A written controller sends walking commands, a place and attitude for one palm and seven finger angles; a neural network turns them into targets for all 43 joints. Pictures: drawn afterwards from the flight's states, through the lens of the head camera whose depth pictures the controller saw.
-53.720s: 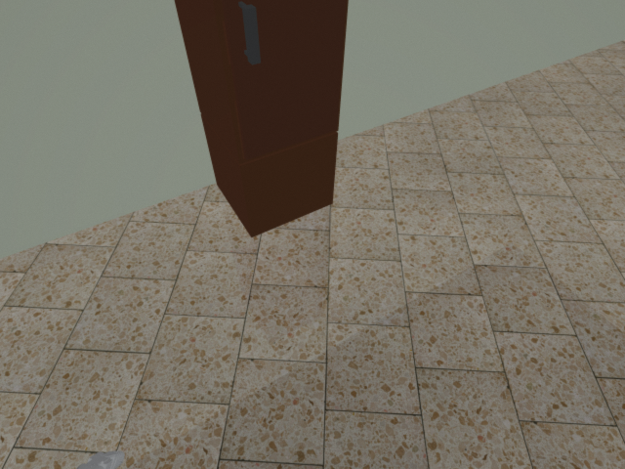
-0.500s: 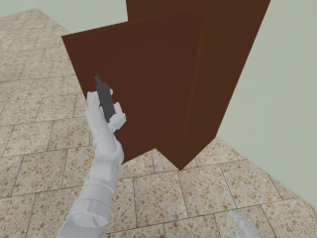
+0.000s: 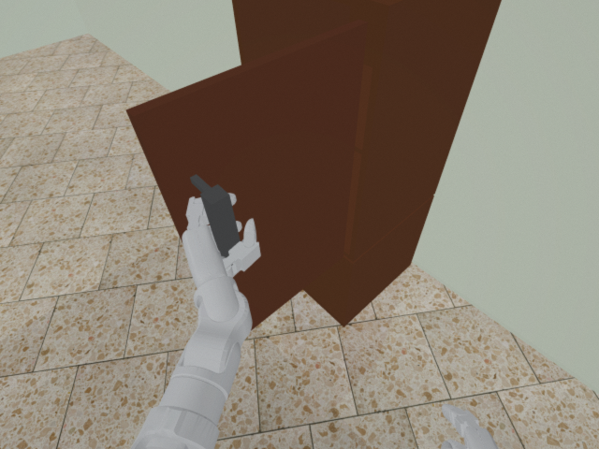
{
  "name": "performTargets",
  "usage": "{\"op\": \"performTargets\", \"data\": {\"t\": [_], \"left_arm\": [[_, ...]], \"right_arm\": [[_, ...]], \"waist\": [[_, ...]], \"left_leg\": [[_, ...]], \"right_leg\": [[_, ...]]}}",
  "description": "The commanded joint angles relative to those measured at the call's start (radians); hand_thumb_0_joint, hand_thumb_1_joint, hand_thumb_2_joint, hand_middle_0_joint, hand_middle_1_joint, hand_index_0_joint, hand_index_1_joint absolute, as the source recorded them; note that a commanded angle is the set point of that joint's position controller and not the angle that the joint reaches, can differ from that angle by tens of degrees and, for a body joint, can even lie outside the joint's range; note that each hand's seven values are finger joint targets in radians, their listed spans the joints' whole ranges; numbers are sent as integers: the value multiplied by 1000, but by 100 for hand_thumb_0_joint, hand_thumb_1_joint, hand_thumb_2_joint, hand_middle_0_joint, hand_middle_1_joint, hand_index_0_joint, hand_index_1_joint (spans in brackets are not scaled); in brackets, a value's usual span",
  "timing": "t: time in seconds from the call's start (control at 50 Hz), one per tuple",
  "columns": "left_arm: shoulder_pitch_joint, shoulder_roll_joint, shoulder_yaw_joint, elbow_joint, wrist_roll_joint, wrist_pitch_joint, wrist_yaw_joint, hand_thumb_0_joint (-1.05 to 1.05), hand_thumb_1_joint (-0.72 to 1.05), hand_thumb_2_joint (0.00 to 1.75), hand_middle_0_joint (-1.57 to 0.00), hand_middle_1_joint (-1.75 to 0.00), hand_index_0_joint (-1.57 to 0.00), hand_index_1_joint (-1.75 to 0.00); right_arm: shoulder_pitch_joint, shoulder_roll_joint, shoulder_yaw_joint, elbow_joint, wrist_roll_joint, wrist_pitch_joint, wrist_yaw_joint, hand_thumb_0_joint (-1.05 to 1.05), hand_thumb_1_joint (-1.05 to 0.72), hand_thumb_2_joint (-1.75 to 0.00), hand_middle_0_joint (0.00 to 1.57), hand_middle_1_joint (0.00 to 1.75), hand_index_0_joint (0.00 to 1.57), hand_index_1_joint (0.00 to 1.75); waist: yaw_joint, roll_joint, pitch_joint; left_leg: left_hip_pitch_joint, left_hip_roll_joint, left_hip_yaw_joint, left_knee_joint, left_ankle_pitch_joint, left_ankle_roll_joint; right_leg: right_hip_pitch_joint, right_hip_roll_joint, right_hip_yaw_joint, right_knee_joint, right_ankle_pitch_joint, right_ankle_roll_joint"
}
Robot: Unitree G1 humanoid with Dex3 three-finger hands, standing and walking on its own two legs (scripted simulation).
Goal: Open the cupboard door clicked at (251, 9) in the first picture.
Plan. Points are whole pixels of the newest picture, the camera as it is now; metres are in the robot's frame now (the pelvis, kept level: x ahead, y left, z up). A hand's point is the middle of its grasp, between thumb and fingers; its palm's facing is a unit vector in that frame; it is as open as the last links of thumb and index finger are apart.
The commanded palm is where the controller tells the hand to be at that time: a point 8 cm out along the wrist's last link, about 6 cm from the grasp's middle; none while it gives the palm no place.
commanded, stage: open thumb and fingers to let go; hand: left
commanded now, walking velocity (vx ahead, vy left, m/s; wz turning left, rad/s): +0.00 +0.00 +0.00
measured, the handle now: (215, 221) +0.40 +0.14 +0.10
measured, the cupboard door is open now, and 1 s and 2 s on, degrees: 90 91 93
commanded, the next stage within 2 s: slide the hand sideways off the handle in 0.60 s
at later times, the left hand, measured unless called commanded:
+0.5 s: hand (245, 242) +0.37 +0.09 +0.09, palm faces +0.39 -0.92 +0.00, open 14.2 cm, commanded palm +0.33 +0.14 +0.09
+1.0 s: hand (238, 263) +0.34 +0.10 +0.09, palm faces -0.09 -1.00 +0.02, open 16.1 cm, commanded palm +0.31 +0.14 +0.09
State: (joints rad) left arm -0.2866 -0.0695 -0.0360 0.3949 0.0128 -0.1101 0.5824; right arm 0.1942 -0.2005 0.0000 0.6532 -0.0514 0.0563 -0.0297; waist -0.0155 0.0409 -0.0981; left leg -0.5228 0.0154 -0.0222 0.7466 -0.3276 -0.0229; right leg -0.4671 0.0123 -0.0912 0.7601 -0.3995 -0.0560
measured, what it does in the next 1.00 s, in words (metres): stands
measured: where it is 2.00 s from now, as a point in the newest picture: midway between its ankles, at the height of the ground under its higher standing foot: outside the picture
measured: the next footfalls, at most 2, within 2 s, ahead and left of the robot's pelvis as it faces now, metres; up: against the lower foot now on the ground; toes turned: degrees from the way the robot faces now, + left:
none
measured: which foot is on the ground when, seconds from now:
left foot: down 0.00-1.00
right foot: down 0.00-1.00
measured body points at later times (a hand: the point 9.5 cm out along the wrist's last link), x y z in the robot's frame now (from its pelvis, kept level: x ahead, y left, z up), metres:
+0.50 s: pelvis +0.01 +0.01 +0.00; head +0.02 -0.01 +0.45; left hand +0.34 +0.14 +0.09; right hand +0.15 -0.22 -0.12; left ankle +0.03 +0.14 -0.71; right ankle -0.01 -0.08 -0.71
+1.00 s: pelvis -0.01 +0.03 +0.00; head +0.00 +0.02 +0.45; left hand +0.33 +0.15 +0.09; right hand +0.13 -0.20 -0.10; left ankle +0.03 +0.14 -0.71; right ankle -0.01 -0.08 -0.71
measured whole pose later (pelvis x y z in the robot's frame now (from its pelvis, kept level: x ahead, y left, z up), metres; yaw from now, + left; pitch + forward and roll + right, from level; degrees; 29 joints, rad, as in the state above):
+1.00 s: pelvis -0.01 +0.03 +0.00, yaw -1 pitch +4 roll -1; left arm -0.23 0.07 -0.09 0.39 -0.15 -0.20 0.05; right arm 0.25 -0.22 0.02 0.61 0.03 -0.02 -0.03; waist 0.00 0.05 -0.06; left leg -0.50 0.00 0.01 0.76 -0.33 0.02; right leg -0.44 -0.01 -0.05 0.75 -0.38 -0.02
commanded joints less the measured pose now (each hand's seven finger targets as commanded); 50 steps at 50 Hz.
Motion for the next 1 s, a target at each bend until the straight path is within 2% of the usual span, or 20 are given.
{"op": "performTargets", "data": {"t": [0.0,0.12,0.16,0.2,0.24,0.46,0.56,0.58,0.6,0.68,0.7,0.72,0.74,0.76,0.8,0.84,0.88,0.9,0.96,0.98], "left_arm": [[-327,20,-2,-225,5,-86,-36,0,6,54,-34,-126,-34,-126],[-323,8,-19,-236,20,-96,-24,0,-36,36,-31,-122,-31,-122],[-339,18,-17,-230,28,-93,-17,0,-50,30,-30,-120,-30,-120],[-359,2,-31,-237,30,-91,-14,0,-50,30,-30,-120,-30,-120],[-345,4,-23,-245,31,-89,-10,0,-50,30,-28,-110,-28,-110],[-334,13,-8,-219,29,-59,-2,0,-50,30,-19,-55,-19,-55],[-344,-3,-17,-233,25,-58,2,0,-50,30,-15,-30,-15,-30],[-349,-27,-33,-238,22,-58,4,0,-50,30,-15,-30,-15,-30],[-322,-15,-15,-228,17,-56,7,0,-50,30,-15,-30,-15,-30],[-374,-15,-15,-206,17,-50,20,0,-50,30,-15,-30,-15,-30],[-307,50,-219,-226,112,-98,-194,0,-50,30,-15,-30,-15,-30],[-341,134,-128,-256,72,-144,-305,0,-50,30,-15,-30,-15,-30],[-369,157,-135,-298,52,-177,-393,0,-50,30,-15,-30,-15,-30],[-372,152,-154,-315,17,-198,-477,0,-50,30,-15,-30,-15,-30],[-348,131,-142,-262,-95,-200,-606,0,-50,30,-15,-30,-15,-30],[-343,121,-83,-223,-194,-177,-630,0,-50,30,-15,-30,-15,-30],[-333,113,-51,-216,-216,-164,-595,0,-50,30,-15,-30,-15,-30],[-285,104,-45,-217,-208,-160,-571,0,-50,30,-15,-30,-15,-30],[-215,130,-40,-256,-144,-170,-512,0,-50,30,-15,-30,-15,-30],[-179,121,-51,-282,-127,-174,-505,0,-50,30,-15,-30,-15,-30]], "right_arm": [[-72,-85,-28,-146,-2,-48,-2,0,-90,-90,20,30,20,30],[-64,-87,-32,-153,-1,-53,8,0,-90,-90,20,30,20,30],[-58,-90,-33,-151,-3,-52,6,0,-90,-90,20,30,20,30],[-60,-89,-34,-149,-2,-52,6,0,-90,-90,20,30,20,30],[-53,-90,-37,-150,-4,-54,6,0,-90,-90,20,30,20,30],[-62,-90,-31,-148,-4,-41,-2,0,-90,-90,20,30,20,30],[-69,-85,-30,-149,-2,-36,-1,0,-90,-90,20,30,20,30],[-69,-82,-28,-151,-3,-39,2,0,-90,-90,20,30,20,30],[-71,-83,-30,-152,-2,-40,4,0,-90,-90,20,30,20,30],[-83,-85,-25,-150,-2,-37,4,0,-90,-90,20,30,20,30],[-12,-112,-26,-129,3,-32,6,0,-90,-90,20,30,20,30],[-4,-113,-34,-155,18,-34,-4,0,-90,-90,20,30,20,30],[-7,-113,-31,-165,25,-37,-13,0,-90,-90,20,30,20,30],[-6,-114,-30,-176,38,-44,-18,0,-90,-90,20,30,20,30],[-24,-111,-13,-187,63,-67,-28,0,-90,-90,20,30,20,30],[-48,-112,-2,-194,81,-91,-34,0,-90,-90,20,30,20,30],[-50,-112,0,-191,84,-116,-25,0,-90,-90,20,30,20,30],[-44,-113,-1,-195,81,-126,-14,0,-90,-90,20,30,20,30],[-22,-122,-12,-206,69,-140,13,0,-90,-90,20,30,20,30],[-25,-118,-15,-218,68,-142,20,0,-90,-90,20,30,20,30]], "waist": [[-9,-124,-241],[-14,-111,-238],[-18,-141,-238],[-21,-119,-236],[-14,-118,-264],[-12,-142,-227],[-8,-104,-234],[-9,-102,-231],[1,-109,-232],[-9,-102,-205],[-81,-154,-186],[-52,-122,-235],[-45,-77,-279],[-51,-50,-294],[-49,-22,-242],[-32,-68,-183],[-15,-54,-156],[1,-53,-156],[10,-101,-187],[19,-75,-198]], "left_leg": [[109,-35,27,-48,127,39],[120,-32,29,-42,143,40],[116,-29,25,-39,143,42],[127,-28,26,-40,146,42],[134,-28,28,-38,166,41],[123,-26,25,-44,153,41],[141,-23,24,-48,165,37],[141,-22,21,-50,162,36],[136,-23,21,-50,156,35],[121,-24,17,-55,110,34],[169,-20,14,-57,149,48],[183,-20,18,-50,178,55],[219,-23,21,-53,198,55],[248,-22,20,-52,208,54],[258,-21,4,-68,159,47],[220,-22,-6,-93,73,40],[217,-22,-16,-113,41,35],[213,-21,-19,-121,43,32],[210,-13,-18,-117,83,34],[214,-12,-11,-115,95,34]], "right_leg": [[105,-42,107,-168,307,60],[85,-34,93,-152,308,54],[78,-30,92,-150,300,54],[64,-25,84,-145,279,47],[75,-23,79,-134,304,47],[60,-16,72,-146,260,43],[54,-10,61,-137,248,34],[47,-9,54,-130,241,34],[51,-7,54,-132,231,33],[23,-5,53,-139,163,33],[4,-7,74,-120,264,31],[28,-11,76,-118,321,27],[52,-11,83,-111,353,26],[56,-10,83,-109,363,24],[28,3,65,-126,303,23],[16,14,49,-154,202,28],[-3,16,35,-155,145,27],[-2,18,29,-147,138,26],[8,18,25,-124,157,27],[14,16,28,-118,165,25]]}}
